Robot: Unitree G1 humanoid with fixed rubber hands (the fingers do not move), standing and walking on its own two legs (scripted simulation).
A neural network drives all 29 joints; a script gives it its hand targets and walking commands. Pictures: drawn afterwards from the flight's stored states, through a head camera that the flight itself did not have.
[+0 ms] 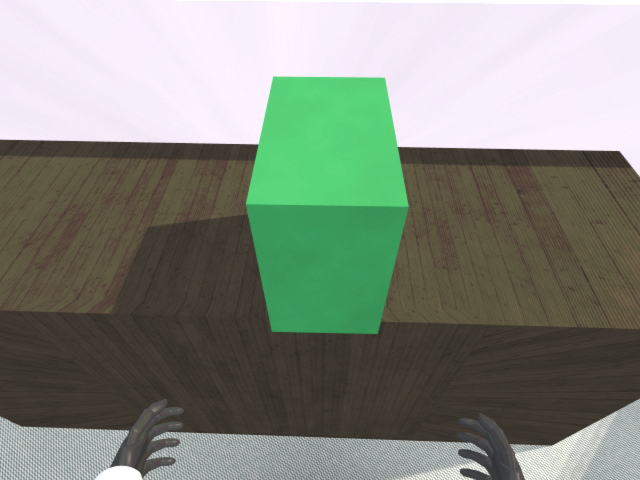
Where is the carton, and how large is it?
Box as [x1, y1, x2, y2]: [246, 77, 408, 333]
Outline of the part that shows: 273,77 246,201 246,207 272,331 377,333 408,207 384,78 374,77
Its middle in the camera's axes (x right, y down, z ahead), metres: +0.01 -0.05 +0.57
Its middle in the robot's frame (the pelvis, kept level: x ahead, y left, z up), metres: +0.48 +0.01 +0.07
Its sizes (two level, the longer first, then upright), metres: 0.268 0.163 0.272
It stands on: a pedestal, 0.71 m high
